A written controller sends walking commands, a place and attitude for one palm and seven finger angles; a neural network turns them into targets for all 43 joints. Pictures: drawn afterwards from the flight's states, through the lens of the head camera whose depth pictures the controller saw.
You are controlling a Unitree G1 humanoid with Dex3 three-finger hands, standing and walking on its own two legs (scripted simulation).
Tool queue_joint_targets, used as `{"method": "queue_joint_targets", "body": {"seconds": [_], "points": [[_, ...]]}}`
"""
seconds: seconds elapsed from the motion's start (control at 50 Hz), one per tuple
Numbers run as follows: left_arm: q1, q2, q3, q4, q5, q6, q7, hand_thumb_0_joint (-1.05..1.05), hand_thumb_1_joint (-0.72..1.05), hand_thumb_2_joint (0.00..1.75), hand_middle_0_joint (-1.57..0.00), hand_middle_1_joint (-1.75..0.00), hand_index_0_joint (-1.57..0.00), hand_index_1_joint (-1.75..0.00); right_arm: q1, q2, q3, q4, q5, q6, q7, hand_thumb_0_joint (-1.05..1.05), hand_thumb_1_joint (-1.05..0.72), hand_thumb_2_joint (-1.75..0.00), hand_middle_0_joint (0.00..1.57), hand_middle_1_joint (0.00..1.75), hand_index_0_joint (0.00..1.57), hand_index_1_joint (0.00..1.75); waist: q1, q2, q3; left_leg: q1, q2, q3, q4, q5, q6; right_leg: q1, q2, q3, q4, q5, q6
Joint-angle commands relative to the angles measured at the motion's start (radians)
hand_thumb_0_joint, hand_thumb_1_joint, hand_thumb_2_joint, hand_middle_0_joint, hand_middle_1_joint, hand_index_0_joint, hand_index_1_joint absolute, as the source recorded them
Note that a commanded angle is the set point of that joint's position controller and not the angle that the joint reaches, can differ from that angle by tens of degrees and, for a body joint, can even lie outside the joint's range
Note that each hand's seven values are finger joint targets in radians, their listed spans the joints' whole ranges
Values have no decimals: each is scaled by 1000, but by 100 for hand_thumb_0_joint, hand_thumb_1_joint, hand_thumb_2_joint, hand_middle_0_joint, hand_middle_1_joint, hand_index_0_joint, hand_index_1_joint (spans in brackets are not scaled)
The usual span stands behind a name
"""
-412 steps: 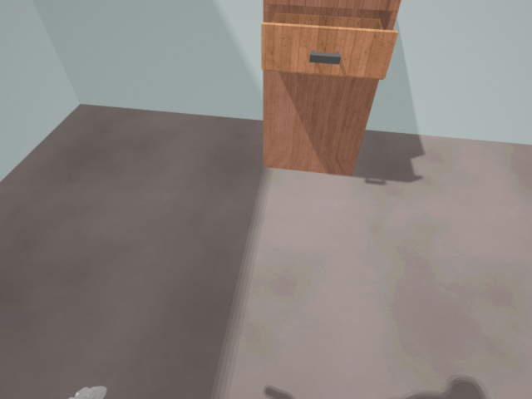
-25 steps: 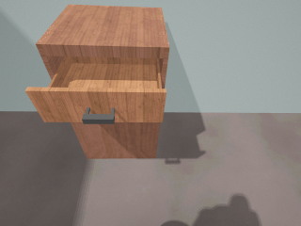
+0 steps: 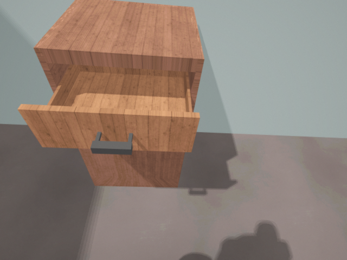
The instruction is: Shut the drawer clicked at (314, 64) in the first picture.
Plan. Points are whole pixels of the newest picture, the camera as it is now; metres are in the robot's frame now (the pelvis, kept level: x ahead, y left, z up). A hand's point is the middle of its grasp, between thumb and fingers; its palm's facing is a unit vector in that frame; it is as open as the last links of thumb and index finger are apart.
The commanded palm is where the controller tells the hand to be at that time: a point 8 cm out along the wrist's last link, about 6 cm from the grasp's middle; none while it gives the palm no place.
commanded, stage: come to a stop and stand still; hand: left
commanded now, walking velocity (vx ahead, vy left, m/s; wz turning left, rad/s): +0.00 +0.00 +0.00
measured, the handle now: (113, 141) +0.41 +0.19 +0.00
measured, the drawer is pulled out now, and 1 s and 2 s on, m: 0.21 0.21 0.21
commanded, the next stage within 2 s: look again from close up in 1.10 s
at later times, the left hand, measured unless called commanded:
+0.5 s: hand out of the picture +0.11 +0.14 -0.17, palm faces +0.04 -0.98 -0.18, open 7.4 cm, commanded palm none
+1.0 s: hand out of the picture +0.01 +0.12 -0.17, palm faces +0.07 -0.98 -0.16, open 7.3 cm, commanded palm none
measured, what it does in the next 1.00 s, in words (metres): steps on the spot: right foot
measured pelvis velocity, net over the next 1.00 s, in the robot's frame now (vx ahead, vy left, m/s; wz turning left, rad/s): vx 0.03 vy -0.04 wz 0.02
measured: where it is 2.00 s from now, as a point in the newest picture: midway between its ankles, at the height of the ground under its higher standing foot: outside the picture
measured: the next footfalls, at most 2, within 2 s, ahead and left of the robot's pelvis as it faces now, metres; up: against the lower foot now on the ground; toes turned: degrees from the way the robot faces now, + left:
right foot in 0.22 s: +0.15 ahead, -0.14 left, +0.00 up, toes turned +8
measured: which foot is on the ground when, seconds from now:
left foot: down 0.00-1.00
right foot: up 0.00-0.20, down 0.22-1.00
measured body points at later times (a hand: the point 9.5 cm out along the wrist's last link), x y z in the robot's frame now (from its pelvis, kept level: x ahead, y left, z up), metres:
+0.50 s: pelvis +0.02 -0.03 +0.00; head +0.04 -0.02 +0.45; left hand +0.11 +0.20 -0.15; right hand +0.03 -0.25 -0.15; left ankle -0.04 +0.07 -0.73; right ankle +0.11 -0.16 -0.73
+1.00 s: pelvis +0.03 -0.04 +0.01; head +0.03 -0.04 +0.46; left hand +0.01 +0.17 -0.15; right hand +0.01 -0.25 -0.15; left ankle -0.04 +0.07 -0.73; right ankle +0.11 -0.16 -0.73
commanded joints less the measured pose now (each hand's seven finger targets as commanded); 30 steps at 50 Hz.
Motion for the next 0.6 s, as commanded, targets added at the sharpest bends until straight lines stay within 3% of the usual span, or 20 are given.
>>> {"method": "queue_joint_targets", "body": {"seconds": [0.0, 0.02, 0.06, 0.1, 0.14, 0.16, 0.18, 0.2, 0.22, 0.24, 0.26, 0.28, 0.32, 0.34, 0.36, 0.4, 0.42, 0.46, 0.52, 0.58], "points": [[-145, 47, 23, -147, -4, -27, -9, 0, 90, 90, -20, -30, -20, -30, 206, -156, -23, 15, -5, 4, -15, 0, -90, -90, 20, 30, 20, 30, -52, 120, 112, 155, 365, -351, -269, 786, 200, -348, -55, 39, 180, 18, -1], [-135, 34, 21, -148, -6, -19, -13, 0, 90, 90, -20, -30, -20, -30, 168, -152, -20, 2, -3, 3, -14, 0, -90, -90, 20, 30, 20, 30, -32, 146, 110, 105, 331, -293, -292, 755, 177, -305, -55, 33, 144, 72, 7], [-131, 21, 18, -154, -10, -10, -15, 0, 90, 90, -20, -30, -20, -30, 110, -141, -13, -16, -3, 3, -16, 0, -90, -90, 20, 30, 20, 30, -8, 175, 83, 47, 271, -178, -281, 818, 128, -180, -45, 15, -21, 161, 13], [-127, 27, 19, -150, -15, -6, -11, 0, 90, 90, -20, -30, -20, -30, 80, -140, -13, -20, -1, 10, -18, 0, -90, -90, 20, 30, 20, 30, 6, 191, 68, 0, 245, -143, -247, 819, 91, -44, -19, 0, -172, 250, 18], [-81, 47, 24, -130, -16, -13, -8, 0, 90, 90, -20, -30, -20, -30, 74, -139, -16, -19, 6, 18, -18, 0, -90, -90, 20, 30, 20, 30, 29, 139, 34, 1, 201, -122, -171, 761, 41, 89, -2, -12, -367, 417, 28], [-52, 82, 29, -121, -16, -20, -4, 0, 90, 90, -20, -30, -20, -30, 81, -132, -18, -18, 15, 19, -14, 0, -90, -90, 20, 30, 20, 30, 42, 94, 20, -28, 173, -114, -130, 659, 7, 179, -23, 9, -440, 548, 33], [-25, 136, 39, -116, -16, -26, 2, 0, 90, 90, -20, -30, -20, -30, 102, -111, -19, -20, 19, 23, -10, 0, -90, -90, 20, 30, 20, 30, 44, 26, -12, -115, 123, -101, -83, 439, -31, 290, -100, 115, -410, 795, 7], [-31, 175, 39, -119, -19, -25, 4, 0, 90, 90, -20, -30, -20, -30, 139, -95, -24, -20, 25, 34, -4, 0, -90, -90, 20, 30, 20, 30, 25, -32, -29, -179, 55, -78, -60, 117, -59, 308, -220, 224, -385, 956, -61], [-59, 203, 40, -134, -21, -17, 4, 0, 90, 90, -20, -30, -20, -30, 167, -76, -32, -16, 25, 46, -2, 0, -90, -90, 20, 30, 20, 30, 3, -15, -13, -141, 28, -68, -47, -13, -62, 214, -279, 235, -398, 985, -98], [-98, 202, 41, -151, -19, -16, 7, 0, 90, 90, -20, -30, -20, -30, 181, -57, -33, -13, 24, 59, -4, 0, -90, -90, 20, 30, 20, 30, -11, -57, -21, -126, 32, -53, -15, -3, -69, 186, -295, 250, -412, 1004, -121], [-117, 209, 45, -160, -17, -16, 13, 0, 90, 90, -20, -30, -20, -30, 185, -54, -34, -12, 23, 64, -5, 0, -90, -90, 20, 30, 20, 30, -14, -154, -55, -94, 41, -34, 16, -7, -74, 174, -299, 246, -412, 1028, -128], [-130, 206, 48, -171, -15, -15, 18, 0, 90, 90, -20, -30, -20, -30, 185, -59, -37, -15, 24, 67, -6, 0, -90, -90, 20, 30, 20, 30, -12, -226, -89, -79, 45, -23, 36, -46, -78, 172, -304, 250, -424, 1025, -135], [-173, 208, 53, -196, -10, -2, 22, 0, 90, 90, -20, -30, -20, -30, 171, -68, -40, -19, 24, 70, -3, 0, -90, -90, 20, 30, 20, 30, -15, -197, -93, -61, 53, -18, -8, -34, -79, 139, -295, 241, -421, 922, -137], [-200, 203, 56, -207, -11, 8, 23, 0, 90, 90, -20, -30, -20, -30, 162, -64, -41, -19, 24, 69, -1, 0, -90, -90, 20, 30, 20, 30, -19, -110, -74, -27, 54, -12, -104, 50, -79, 98, -265, 225, -405, 806, -124], [-219, 187, 56, -222, -14, 17, 23, 0, 90, 90, -20, -30, -20, -30, 156, -70, -37, -23, 18, 66, 1, 0, -90, -90, 20, 30, 20, 30, -21, -25, -46, -17, 69, -39, -171, 148, -70, 57, -206, 191, -361, 692, -89], [-253, 137, 47, -244, -13, 31, 15, 0, 90, 90, -20, -30, -20, -30, 69, -109, -43, -57, 7, 62, 3, 0, -90, -90, 20, 30, 20, 30, 0, 195, 43, -114, 174, -143, -258, 359, -19, 41, -61, 73, -299, 447, 2], [-249, 127, 46, -243, -8, 34, 15, 0, 90, 90, -20, -30, -20, -30, 16, -116, -40, -77, 6, 60, 3, 0, -90, -90, 20, 30, 20, 30, 17, 185, 64, -154, 198, -144, -265, 413, -6, 66, -37, 47, -276, 373, 14], [-204, 113, 44, -235, -5, 34, 13, 0, 90, 90, -20, -30, -20, -30, -17, -135, -44, -97, 7, 57, 2, 0, -90, -90, 20, 30, 20, 30, 33, 129, 45, -155, 200, -129, -246, 401, 3, 92, -32, 59, -278, 350, 14], [-162, 115, 41, -223, -4, 28, 11, 0, 90, 90, -20, -30, -20, -30, -13, -131, -45, -104, 8, 63, 5, 0, -90, -90, 20, 30, 20, 30, 28, 90, 36, -151, 149, -93, -223, 182, -19, 97, -46, 105, -352, 400, 7], [-150, 122, 42, -220, -2, 20, 11, 0, 90, 90, -20, -30, -20, -30, 23, -109, -42, -97, 9, 69, 7, 0, -90, -90, 20, 30, 20, 30, 9, 6, 45, -144, 107, -72, -203, 13, -37, 74, -76, 165, -447, 345, -5]]}}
